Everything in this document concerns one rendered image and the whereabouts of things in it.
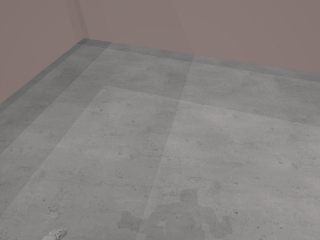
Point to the robot left hand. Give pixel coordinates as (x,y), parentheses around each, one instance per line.
(56,234)

